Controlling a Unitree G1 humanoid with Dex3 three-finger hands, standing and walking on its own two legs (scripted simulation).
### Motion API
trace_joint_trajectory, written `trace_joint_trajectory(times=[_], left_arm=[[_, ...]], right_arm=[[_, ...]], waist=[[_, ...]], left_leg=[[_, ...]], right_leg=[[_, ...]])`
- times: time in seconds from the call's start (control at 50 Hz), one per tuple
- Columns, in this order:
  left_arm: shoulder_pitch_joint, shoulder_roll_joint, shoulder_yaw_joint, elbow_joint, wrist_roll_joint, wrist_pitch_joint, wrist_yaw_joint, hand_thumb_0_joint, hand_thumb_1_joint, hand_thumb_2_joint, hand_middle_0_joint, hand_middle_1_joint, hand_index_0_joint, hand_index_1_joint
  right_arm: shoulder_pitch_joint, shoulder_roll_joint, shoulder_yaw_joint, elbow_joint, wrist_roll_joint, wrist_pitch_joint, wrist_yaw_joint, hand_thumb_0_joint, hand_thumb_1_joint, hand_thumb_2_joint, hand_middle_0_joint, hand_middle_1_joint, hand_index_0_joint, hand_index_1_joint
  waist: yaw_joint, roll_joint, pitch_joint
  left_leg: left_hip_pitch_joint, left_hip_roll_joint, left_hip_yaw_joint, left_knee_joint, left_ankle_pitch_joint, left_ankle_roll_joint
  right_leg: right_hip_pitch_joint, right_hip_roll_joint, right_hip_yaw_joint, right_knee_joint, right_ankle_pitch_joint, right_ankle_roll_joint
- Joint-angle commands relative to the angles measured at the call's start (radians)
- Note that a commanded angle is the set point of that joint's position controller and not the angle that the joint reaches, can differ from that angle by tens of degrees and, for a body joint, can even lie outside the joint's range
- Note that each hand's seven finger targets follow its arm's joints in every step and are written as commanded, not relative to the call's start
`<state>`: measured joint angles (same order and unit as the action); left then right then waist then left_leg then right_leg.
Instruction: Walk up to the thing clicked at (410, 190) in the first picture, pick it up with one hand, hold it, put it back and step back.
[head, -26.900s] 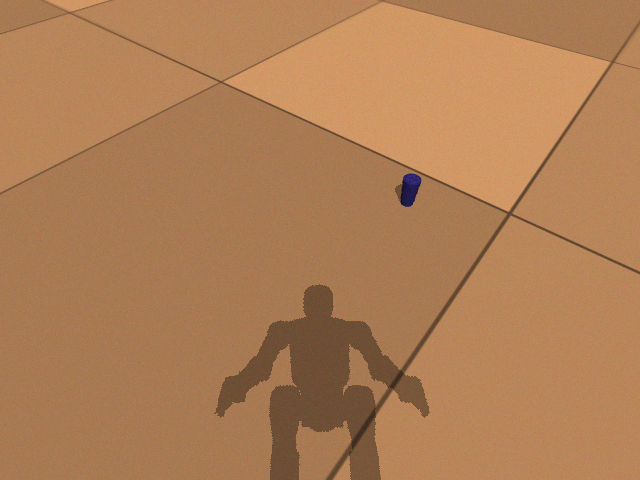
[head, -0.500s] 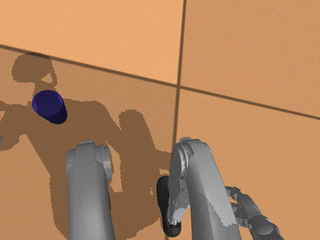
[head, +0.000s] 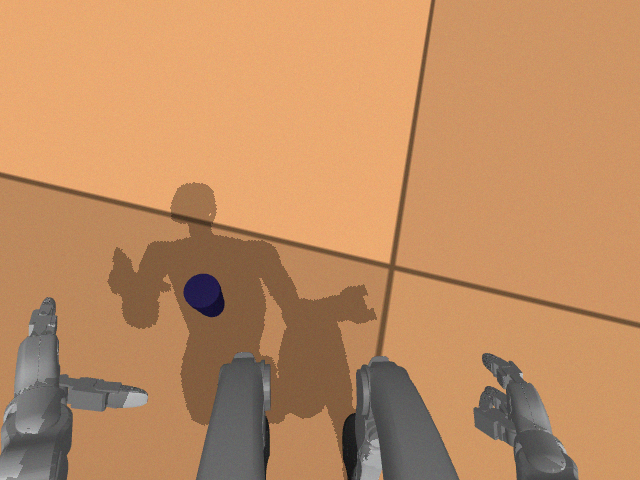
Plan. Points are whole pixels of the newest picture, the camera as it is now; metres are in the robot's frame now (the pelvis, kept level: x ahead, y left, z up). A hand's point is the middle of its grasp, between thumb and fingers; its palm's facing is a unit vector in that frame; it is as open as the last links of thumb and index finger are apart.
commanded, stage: home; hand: left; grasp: from the side
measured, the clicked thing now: (207, 298) +0.45 +0.25 -0.49
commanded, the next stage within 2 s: none
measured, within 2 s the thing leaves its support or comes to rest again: neither
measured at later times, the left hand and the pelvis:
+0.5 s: hand (79, 374) +0.23 +0.22 +0.09, palm faces +0.14 -0.94 -0.32, open 17.3 cm; pelvis +0.06 +0.02 +0.15, yaw +2 degrees
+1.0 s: hand (92, 402) +0.21 +0.20 +0.10, palm faces +0.15 -0.95 -0.29, open 17.3 cm; pelvis +0.05 +0.01 +0.16, yaw +3 degrees
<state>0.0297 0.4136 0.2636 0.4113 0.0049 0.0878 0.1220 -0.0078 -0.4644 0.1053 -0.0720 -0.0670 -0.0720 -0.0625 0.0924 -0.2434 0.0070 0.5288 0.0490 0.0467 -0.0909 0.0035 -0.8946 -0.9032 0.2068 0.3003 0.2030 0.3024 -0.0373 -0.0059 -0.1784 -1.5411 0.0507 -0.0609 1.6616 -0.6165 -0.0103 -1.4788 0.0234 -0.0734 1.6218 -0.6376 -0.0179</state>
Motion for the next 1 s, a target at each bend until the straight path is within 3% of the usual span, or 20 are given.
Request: trace_joint_trajectory(times=[0.0, 0.12, 0.16, 0.26, 0.28, 0.3, 0.42, 0.54, 0.62, 0.68, 0.74, 0.84, 0.98], left_arm=[[-0.022, 0.114, -0.011, -0.163, 0.003, -0.003, 0.032, 0.0, -0.519, 0.073, -0.053, -0.055, -0.052, -0.057], [0.095, 0.094, -0.047, -0.258, -0.001, 0.058, 0.063, 0.0, -0.535, 0.063, -0.051, -0.053, -0.05, -0.054], [0.146, 0.062, -0.073, -0.306, -0.007, 0.081, 0.071, 0.0, -0.543, 0.059, -0.05, -0.052, -0.049, -0.053], [0.262, -0.002, -0.134, -0.401, -0.011, 0.128, 0.085, 0.0, -0.533, 0.065, -0.051, -0.054, -0.05, -0.055], [0.287, -0.03, -0.166, -0.418, -0.012, 0.135, 0.084, 0.0, -0.549, 0.056, -0.049, -0.052, -0.048, -0.052], [0.319, -0.032, -0.164, -0.456, -0.016, 0.142, 0.087, 0.0, -0.525, 0.07, -0.052, -0.056, -0.051, -0.056], [0.416, -0.087, -0.232, -0.579, -0.016, 0.17, 0.081, 0.0, -0.536, 0.064, -0.051, -0.055, -0.05, -0.056], [0.458, -0.094, -0.226, -0.635, -0.012, 0.164, 0.057, 0.0, -0.511, 0.079, -0.053, -0.062, -0.053, -0.062], [0.446, -0.103, -0.226, -0.612, -0.007, 0.151, 0.044, 0.0, -0.498, 0.086, -0.055, -0.064, -0.054, -0.064], [0.419, -0.097, -0.216, -0.633, -0.005, 0.14, 0.038, 0.0, -0.513, 0.078, -0.053, -0.062, -0.053, -0.062], [0.376, -0.101, -0.233, -0.663, -0.006, 0.136, 0.035, 0.0, -0.525, 0.071, -0.052, -0.06, -0.052, -0.06], [0.42, -0.099, -0.22, -0.605, -0.006, 0.141, 0.037, 0.0, -0.544, 0.06, -0.05, -0.058, -0.05, -0.057], [0.434, -0.104, -0.216, -0.584, -0.01, 0.134, 0.026, 0.0, -0.512, 0.078, -0.053, -0.063, -0.053, -0.063]], right_arm=[[0.107, -0.138, -0.057, -0.08, -0.007, -0.067, -0.03, 0.0, -0.894, -0.902, 0.202, 0.302, 0.201, 0.302], [0.134, -0.13, -0.048, -0.108, -0.003, -0.089, -0.056, 0.0, -0.894, -0.902, 0.202, 0.302, 0.201, 0.302], [0.138, -0.12, -0.041, -0.124, -0.003, -0.093, -0.065, 0.0, -0.894, -0.902, 0.201, 0.302, 0.201, 0.302], [0.154, -0.105, -0.034, -0.15, -0.008, -0.105, -0.089, 0.0, -0.895, -0.902, 0.201, 0.301, 0.201, 0.301], [0.154, -0.099, -0.032, -0.151, -0.01, -0.108, -0.091, 0.0, -0.895, -0.902, 0.201, 0.301, 0.201, 0.301], [0.155, -0.096, -0.032, -0.164, -0.01, -0.111, -0.095, 0.0, -0.895, -0.902, 0.201, 0.301, 0.201, 0.301], [0.145, -0.083, -0.025, -0.205, -0.017, -0.143, -0.11, 0.0, -0.896, -0.902, 0.201, 0.301, 0.201, 0.301], [0.138, -0.083, -0.025, -0.229, -0.024, -0.168, -0.105, 0.0, -0.898, -0.901, 0.2, 0.301, 0.2, 0.301], [0.144, -0.082, -0.025, -0.225, -0.033, -0.184, -0.101, 0.0, -0.898, -0.901, 0.2, 0.301, 0.2, 0.301], [0.15, -0.079, -0.024, -0.223, -0.039, -0.193, -0.102, 0.0, -0.898, -0.901, 0.2, 0.301, 0.2, 0.301], [0.148, -0.083, -0.024, -0.21, -0.04, -0.202, -0.101, 0.0, -0.899, -0.901, 0.2, 0.3, 0.2, 0.3], [0.129, -0.077, -0.015, -0.209, -0.039, -0.21, -0.102, 0.0, -0.899, -0.901, 0.2, 0.3, 0.2, 0.3], [0.129, -0.083, -0.021, -0.204, -0.038, -0.211, -0.095, 0.0, -0.899, -0.901, 0.2, 0.3, 0.2, 0.3]], waist=[[-0.022, 0.1, -0.349], [0.008, 0.114, -0.336], [0.014, 0.124, -0.305], [0.007, 0.147, -0.215], [0.001, 0.135, -0.189], [0.008, 0.147, -0.173], [-0.002, 0.063, -0.063], [0.008, 0.032, -0.002], [-0.002, 0.042, 0.003], [0.003, 0.066, -0.033], [0.001, 0.099, -0.045], [0.008, 0.063, -0.016], [0.016, 0.032, -0.006]], left_leg=[[0.471, -0.018, 0.032, -0.326, 0.185, 0.039], [0.714, -0.022, 0.026, -0.494, 0.343, 0.024], [0.771, -0.022, 0.026, -0.55, 0.368, 0.019], [0.89, -0.021, 0.027, -0.687, 0.382, 0.01], [0.903, -0.018, 0.022, -0.71, 0.394, 0.007], [0.921, -0.021, 0.022, -0.732, 0.404, 0.008], [0.957, -0.016, 0.007, -0.816, 0.369, 0.013], [0.972, -0.016, 0.012, -0.859, 0.362, 0.013], [0.981, -0.025, 0.029, -0.852, 0.376, 0.013], [1.0, -0.034, 0.04, -0.845, 0.387, 0.013], [1.027, -0.033, 0.035, -0.86, 0.398, 0.008], [1.013, -0.036, 0.034, -0.868, 0.353, 0.013], [0.997, -0.044, 0.053, -0.855, 0.369, 0.019]], right_leg=[[0.382, 0.001, 0.065, -0.382, 0.215, -0.004], [0.574, 0.001, 0.032, -0.509, 0.345, -0.004], [0.631, 0.0, 0.026, -0.551, 0.361, -0.004], [0.741, 0.006, 0.014, -0.665, 0.368, -0.005], [0.761, 0.008, 0.006, -0.679, 0.376, -0.004], [0.785, 0.008, 0.004, -0.7, 0.384, -0.004], [0.849, 0.018, -0.016, -0.781, 0.363, 0.003], [0.882, 0.017, -0.01, -0.822, 0.352, 0.005], [0.894, 0.013, 0.002, -0.833, 0.364, 0.006], [0.925, 0.006, 0.013, -0.84, 0.383, 0.007], [0.928, 0.008, 0.013, -0.835, 0.388, 0.003], [0.932, 0.005, 0.013, -0.863, 0.351, 0.007], [0.948, -0.001, 0.023, -0.881, 0.383, 0.013]])
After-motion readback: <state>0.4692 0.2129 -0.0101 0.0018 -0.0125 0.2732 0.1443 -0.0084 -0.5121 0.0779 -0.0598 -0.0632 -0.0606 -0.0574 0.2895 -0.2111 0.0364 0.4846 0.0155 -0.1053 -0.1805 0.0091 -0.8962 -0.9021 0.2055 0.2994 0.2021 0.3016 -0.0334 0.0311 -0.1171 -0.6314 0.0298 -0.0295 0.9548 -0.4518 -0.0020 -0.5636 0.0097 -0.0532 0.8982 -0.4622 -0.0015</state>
